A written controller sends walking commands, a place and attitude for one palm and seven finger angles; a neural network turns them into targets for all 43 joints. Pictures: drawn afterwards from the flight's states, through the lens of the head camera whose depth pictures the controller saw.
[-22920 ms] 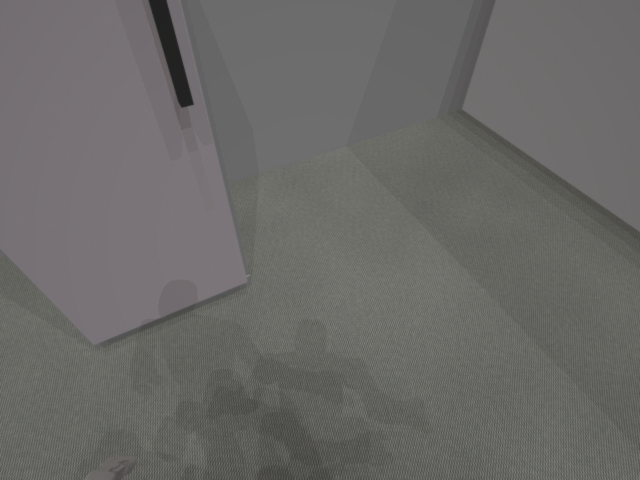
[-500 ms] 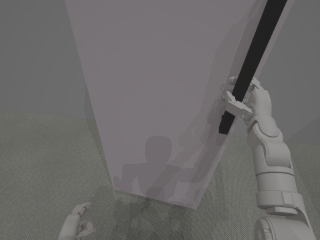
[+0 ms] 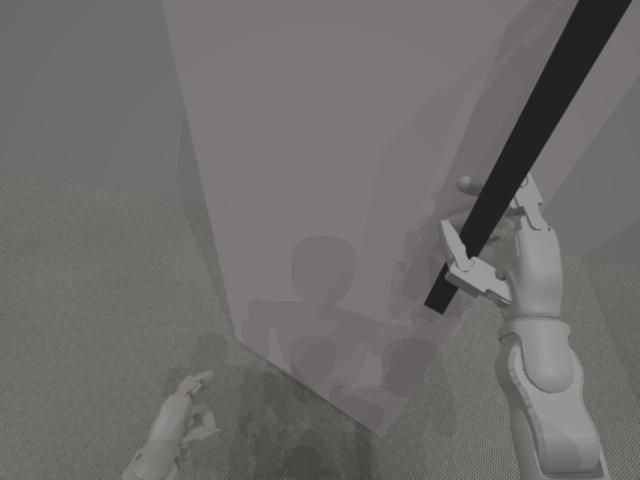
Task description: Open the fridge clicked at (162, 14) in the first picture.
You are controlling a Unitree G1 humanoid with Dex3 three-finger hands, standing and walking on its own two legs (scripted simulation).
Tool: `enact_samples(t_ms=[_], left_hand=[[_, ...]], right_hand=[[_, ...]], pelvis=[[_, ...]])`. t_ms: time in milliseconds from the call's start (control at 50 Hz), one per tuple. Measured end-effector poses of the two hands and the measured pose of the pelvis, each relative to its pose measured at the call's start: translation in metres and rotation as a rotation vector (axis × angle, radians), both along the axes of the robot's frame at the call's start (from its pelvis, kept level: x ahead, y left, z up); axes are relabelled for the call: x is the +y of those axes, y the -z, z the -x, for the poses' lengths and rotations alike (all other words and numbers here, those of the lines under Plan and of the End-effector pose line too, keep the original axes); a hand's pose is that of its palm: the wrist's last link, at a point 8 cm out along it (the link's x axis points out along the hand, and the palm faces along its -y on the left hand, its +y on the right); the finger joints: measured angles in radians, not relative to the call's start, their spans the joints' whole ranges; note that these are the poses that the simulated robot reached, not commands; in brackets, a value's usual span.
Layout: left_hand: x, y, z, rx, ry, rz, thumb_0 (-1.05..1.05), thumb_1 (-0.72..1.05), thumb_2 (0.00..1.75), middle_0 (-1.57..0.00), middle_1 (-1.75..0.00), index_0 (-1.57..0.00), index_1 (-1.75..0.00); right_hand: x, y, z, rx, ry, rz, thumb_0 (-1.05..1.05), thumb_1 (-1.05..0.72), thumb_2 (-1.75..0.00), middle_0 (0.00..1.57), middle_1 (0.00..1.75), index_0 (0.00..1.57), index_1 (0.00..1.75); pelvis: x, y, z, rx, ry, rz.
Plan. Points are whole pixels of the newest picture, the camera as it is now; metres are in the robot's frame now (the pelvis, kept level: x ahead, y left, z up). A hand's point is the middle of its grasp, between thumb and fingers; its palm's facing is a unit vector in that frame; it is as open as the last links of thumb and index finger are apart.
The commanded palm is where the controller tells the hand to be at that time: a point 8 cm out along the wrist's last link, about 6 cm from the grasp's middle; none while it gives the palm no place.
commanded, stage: walk backward, drawing the door open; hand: right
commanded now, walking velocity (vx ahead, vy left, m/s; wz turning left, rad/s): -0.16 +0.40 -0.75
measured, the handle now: (511, 166) +0.35 -0.12 +0.27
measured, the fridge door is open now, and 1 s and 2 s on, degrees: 25 68 84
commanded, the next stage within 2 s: stop walking and hold the door back in 1.18 s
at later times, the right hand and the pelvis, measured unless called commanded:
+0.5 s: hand (314, 370) +0.18 +0.04 +0.19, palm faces +0.06 +0.99 -0.15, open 7.4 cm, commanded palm +0.15 -0.01 +0.20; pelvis -0.07 +0.14 -0.01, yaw -21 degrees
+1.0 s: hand (51, 434) +0.12 +0.20 +0.19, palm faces +0.40 +0.90 -0.16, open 7.6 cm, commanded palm +0.07 +0.17 +0.19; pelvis -0.07 +0.38 -0.01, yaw -45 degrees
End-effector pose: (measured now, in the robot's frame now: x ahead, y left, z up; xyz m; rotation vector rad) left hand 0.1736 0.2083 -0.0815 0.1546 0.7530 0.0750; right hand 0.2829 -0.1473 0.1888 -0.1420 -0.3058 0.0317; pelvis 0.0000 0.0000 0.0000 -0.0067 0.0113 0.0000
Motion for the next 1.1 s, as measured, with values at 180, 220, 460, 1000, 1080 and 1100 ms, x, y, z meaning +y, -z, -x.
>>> enact_samples(t_ms=[180,220,460,1000,1080,1100], left_hand=[[0.026,0.024,0.037,0.047,0.027,-0.029,0.02,0.90,0.90,-0.20,-0.30,-0.20,-0.30],[0.032,0.025,0.043,0.052,0.045,-0.037,0.02,0.90,0.90,-0.20,-0.30,-0.20,-0.30],[0.078,0.022,0.019,0.011,0.248,0.005,0.02,0.90,0.90,-0.20,-0.30,-0.20,-0.30],[0.191,0.008,-0.034,-0.073,0.772,0.071,0.02,0.90,0.90,-0.20,-0.30,-0.20,-0.30],[0.217,0.013,-0.037,-0.054,0.850,0.073,0.02,0.90,0.90,-0.20,-0.30,-0.20,-0.30],[0.224,0.015,-0.039,-0.040,0.878,0.073,0.02,0.90,0.90,-0.20,-0.30,-0.20,-0.30]], right_hand=[[0.038,0.003,0.047,-0.037,-0.032,-0.021,-0.04,-0.60,-0.70,0.46,1.41,0.17,1.31],[0.048,0.004,0.057,-0.047,-0.046,-0.026,-0.04,-0.61,-0.70,0.46,1.41,0.16,1.31],[0.118,0.000,0.120,-0.027,0.057,0.008,-0.03,-0.59,-0.71,0.47,1.41,0.16,1.30],[0.310,0.002,0.207,-0.049,0.421,0.030,-0.04,-0.58,-0.74,0.46,1.41,0.15,1.26],[0.341,0.004,0.213,-0.079,0.473,0.053,-0.06,-0.58,-0.75,0.47,1.41,0.13,1.26],[0.349,0.004,0.214,-0.072,0.494,0.051,-0.06,-0.58,-0.75,0.47,1.41,0.13,1.26]], pelvis=[[0.026,0.012,0.032,-0.004,0.106,-0.013],[0.035,0.013,0.040,-0.005,0.117,0.004],[0.127,0.007,0.068,-0.030,0.328,0.011],[0.375,0.011,0.072,-0.008,0.783,0.048],[0.421,0.015,0.065,-0.039,0.856,0.064],[0.432,0.013,0.062,-0.044,0.876,0.056]])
